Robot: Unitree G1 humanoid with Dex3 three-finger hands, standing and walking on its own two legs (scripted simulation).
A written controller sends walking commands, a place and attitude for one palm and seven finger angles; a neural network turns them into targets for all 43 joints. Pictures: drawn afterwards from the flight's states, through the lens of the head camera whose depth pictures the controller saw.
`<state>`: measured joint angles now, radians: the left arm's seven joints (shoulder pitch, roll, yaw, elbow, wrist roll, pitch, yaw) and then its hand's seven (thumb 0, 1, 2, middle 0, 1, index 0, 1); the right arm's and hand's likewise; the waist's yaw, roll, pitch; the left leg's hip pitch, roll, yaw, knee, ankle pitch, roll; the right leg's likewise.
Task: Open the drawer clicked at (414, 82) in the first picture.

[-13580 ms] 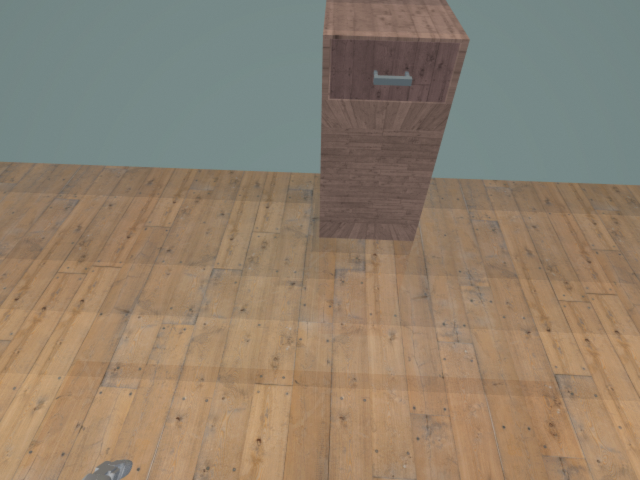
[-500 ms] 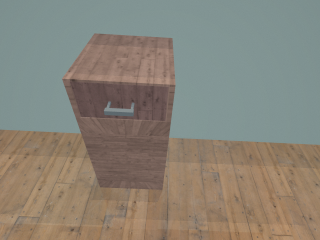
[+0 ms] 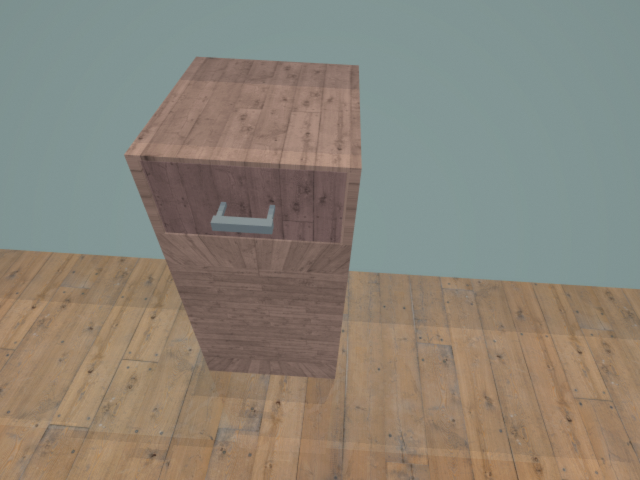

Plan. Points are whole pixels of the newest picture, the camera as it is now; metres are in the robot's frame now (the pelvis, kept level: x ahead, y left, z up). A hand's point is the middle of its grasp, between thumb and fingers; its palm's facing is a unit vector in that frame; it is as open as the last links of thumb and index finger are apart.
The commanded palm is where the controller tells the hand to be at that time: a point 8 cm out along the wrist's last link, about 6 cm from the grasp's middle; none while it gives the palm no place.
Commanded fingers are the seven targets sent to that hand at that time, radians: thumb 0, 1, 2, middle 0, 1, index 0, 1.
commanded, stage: come to a stop and stand still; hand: left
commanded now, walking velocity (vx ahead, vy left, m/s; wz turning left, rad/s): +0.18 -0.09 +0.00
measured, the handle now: (244, 216) +0.56 +0.19 -0.02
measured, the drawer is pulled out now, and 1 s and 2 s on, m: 0.00 0.00 0.00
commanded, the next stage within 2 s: look again from close up in 1.30 s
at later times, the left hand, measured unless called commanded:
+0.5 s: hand out of the picture +0.10 +0.19 -0.18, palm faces +0.10 -0.98 -0.20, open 7.3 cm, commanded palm none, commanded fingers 0.00 0.90 0.90 -0.20 -0.30 -0.20 -0.30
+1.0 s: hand out of the picture -0.01 +0.18 -0.16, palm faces +0.02 -0.98 -0.19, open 7.3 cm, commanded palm none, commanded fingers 0.00 0.90 0.90 -0.20 -0.30 -0.20 -0.30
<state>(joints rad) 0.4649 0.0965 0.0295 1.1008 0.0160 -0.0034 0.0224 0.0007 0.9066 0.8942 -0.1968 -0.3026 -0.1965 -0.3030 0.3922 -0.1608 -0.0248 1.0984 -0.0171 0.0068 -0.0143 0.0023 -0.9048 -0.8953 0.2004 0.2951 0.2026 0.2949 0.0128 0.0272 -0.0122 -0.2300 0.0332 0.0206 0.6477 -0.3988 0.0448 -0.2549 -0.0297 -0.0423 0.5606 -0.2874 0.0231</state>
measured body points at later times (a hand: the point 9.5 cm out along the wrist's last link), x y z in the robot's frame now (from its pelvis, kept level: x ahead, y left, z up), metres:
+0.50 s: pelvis +0.04 +0.01 +0.00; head +0.07 +0.02 +0.44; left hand +0.10 +0.24 -0.16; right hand +0.05 -0.22 -0.16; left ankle +0.03 +0.09 -0.73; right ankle +0.10 -0.13 -0.73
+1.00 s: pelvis +0.00 +0.02 +0.01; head -0.01 +0.02 +0.46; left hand -0.01 +0.24 -0.14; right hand +0.00 -0.21 -0.15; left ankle +0.03 +0.09 -0.73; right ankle -0.01 -0.10 -0.73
